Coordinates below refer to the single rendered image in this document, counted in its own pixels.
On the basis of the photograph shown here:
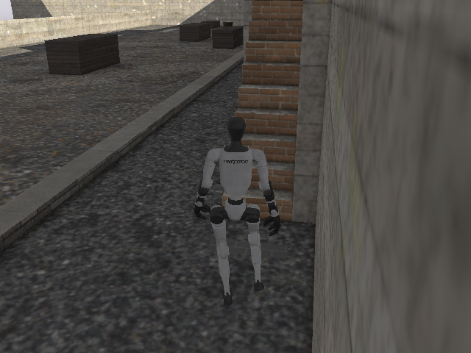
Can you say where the stairs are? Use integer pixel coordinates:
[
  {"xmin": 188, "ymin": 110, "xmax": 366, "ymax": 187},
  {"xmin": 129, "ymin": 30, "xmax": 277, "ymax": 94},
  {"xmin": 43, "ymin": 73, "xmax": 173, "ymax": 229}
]
[{"xmin": 222, "ymin": 0, "xmax": 303, "ymax": 221}]

